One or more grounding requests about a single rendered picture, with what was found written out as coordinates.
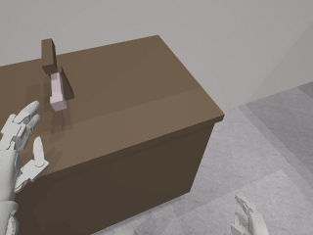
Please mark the robot left hand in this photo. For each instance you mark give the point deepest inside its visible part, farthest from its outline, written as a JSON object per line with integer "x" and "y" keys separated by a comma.
{"x": 15, "y": 138}

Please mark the robot right hand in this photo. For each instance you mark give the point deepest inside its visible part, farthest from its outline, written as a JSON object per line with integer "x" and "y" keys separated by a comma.
{"x": 252, "y": 224}

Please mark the counter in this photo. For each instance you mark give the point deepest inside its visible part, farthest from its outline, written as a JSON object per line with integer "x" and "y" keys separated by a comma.
{"x": 132, "y": 137}

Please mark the robot left forearm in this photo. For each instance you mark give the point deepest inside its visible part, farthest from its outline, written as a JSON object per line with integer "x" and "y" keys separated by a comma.
{"x": 8, "y": 223}

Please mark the tap lever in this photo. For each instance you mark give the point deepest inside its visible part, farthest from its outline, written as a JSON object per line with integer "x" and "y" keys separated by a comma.
{"x": 57, "y": 100}

